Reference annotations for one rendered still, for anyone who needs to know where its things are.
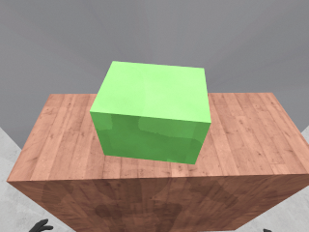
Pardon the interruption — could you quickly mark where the robot left hand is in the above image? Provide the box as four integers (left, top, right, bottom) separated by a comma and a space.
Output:
29, 218, 54, 232

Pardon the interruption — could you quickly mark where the pedestal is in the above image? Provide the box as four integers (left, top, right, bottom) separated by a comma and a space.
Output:
6, 93, 309, 232

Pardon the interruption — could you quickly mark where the carton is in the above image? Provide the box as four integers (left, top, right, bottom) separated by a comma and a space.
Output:
90, 61, 211, 164

